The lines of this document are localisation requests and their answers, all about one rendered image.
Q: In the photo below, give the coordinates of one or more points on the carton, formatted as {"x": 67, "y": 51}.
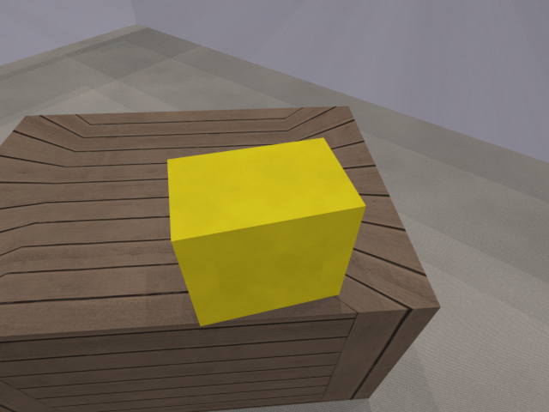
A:
{"x": 257, "y": 229}

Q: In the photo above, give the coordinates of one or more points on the pedestal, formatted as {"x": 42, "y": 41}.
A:
{"x": 95, "y": 315}

